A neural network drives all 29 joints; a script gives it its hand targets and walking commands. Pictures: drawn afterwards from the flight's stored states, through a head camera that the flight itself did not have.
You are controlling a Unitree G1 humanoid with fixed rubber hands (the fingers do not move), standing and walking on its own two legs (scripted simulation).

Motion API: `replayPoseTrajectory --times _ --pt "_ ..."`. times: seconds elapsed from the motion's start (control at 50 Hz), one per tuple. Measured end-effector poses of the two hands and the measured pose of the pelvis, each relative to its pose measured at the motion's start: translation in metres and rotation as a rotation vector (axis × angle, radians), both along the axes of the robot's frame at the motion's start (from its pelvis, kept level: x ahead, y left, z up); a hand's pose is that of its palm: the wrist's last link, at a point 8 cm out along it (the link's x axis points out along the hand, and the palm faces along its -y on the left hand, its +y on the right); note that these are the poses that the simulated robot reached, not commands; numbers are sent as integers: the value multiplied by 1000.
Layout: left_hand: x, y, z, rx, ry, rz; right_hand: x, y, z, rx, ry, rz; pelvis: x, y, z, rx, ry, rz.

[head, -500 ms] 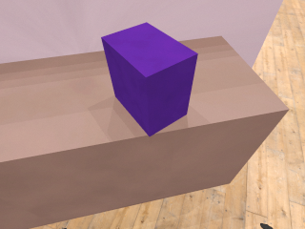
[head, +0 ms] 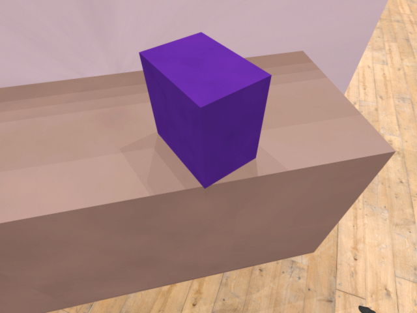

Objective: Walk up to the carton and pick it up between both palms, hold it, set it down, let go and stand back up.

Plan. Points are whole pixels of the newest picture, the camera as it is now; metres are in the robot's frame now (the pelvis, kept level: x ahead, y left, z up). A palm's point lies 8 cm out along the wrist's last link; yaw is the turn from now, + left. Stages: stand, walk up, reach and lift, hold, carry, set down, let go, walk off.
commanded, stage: walk up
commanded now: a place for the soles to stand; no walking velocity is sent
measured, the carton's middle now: (203, 110) +0.55 +0.03 +0.08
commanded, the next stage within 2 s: none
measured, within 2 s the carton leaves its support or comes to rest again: neither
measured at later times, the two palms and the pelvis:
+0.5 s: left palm out of the picture +0.09 +0.35 -0.14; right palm (347, 264) +0.24 -0.28 -0.12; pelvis +0.10 +0.02 -0.04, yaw +7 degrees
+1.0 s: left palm (78, 302) +0.18 +0.30 -0.12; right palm (357, 262) +0.26 -0.33 -0.15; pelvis +0.11 -0.03 -0.05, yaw +9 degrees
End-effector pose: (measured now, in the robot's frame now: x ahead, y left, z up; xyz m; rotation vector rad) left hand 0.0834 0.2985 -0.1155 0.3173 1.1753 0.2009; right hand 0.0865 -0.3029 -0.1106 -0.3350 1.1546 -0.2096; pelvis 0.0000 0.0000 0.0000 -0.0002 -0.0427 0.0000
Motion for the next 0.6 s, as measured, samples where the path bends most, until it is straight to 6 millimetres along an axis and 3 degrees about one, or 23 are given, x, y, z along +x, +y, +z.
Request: replayPoseTrajectory --times 0.1,0.22,0.3,0.42,0.5,0.6 --pt "4 8 0 4 -55 17 -3 -10 -5 -2 2 23 9 -2 -9 7 -7 16" --pt "4 13 -2 43 -56 39 5 -28 -15 -10 31 23 34 -11 -20 -8 -8 42" --pt "-7 20 -1 57 -43 84 40 -22 -12 -22 32 82 52 -9 -20 -5 -21 66" --pt "-17 43 -11 66 34 143 122 6 -7 -21 -67 182 82 8 -29 -5 -28 108" --pt "7 52 -21 59 40 160 154 18 -8 -48 -125 199 98 21 -36 14 -31 124" --pt "61 49 -13 52 -44 118 165 19 4 -66 -156 178 114 20 -28 15 -33 124"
